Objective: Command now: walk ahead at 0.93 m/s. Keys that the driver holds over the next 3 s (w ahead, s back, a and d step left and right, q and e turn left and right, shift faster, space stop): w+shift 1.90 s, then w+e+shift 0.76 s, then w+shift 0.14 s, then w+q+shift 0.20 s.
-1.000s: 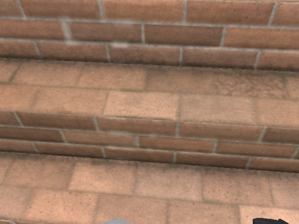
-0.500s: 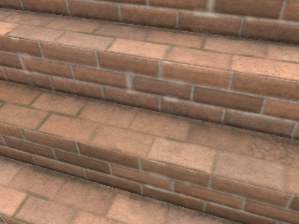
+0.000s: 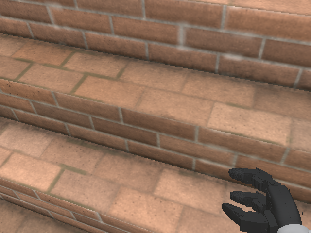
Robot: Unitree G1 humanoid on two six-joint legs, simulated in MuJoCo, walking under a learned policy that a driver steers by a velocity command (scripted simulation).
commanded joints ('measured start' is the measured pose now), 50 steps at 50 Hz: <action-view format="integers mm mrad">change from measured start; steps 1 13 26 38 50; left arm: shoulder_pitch -52 -697 -136 -391 -293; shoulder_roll -147 -107 89 85 184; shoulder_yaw -32 -148 -68 -68 28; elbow -180 -429 -277 24 -49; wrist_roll -7 28 -16 -24 29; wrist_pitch -33 61 126 1 -17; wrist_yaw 9 -30 60 22 54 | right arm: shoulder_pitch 453 606 451 223 179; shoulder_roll -218 -100 -323 21 -87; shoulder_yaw -94 -89 -156 -28 -69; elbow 213 461 302 51 51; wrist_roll -24 -24 47 24 -11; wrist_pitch -6 -100 -114 67 61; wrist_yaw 10 -53 33 -39 42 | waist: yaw -109 -127 38 -246 -201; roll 160 -55 20 -55 -214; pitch -169 32 -469 164 -5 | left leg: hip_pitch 694 471 -14 -723 -254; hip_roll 264 177 51 -177 10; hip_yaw -263 -294 -60 -195 73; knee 115 -412 260 1519 573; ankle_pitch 1429 197 1399 311 -35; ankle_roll -47 239 247 -15 70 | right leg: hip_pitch -825 -1082 302 -487 -88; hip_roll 199 30 70 -225 -239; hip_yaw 120 -188 103 104 -154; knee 1260 1474 279 -318 -356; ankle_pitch -39 -95 -590 -388 -524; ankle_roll -24 -61 -90 -138 -77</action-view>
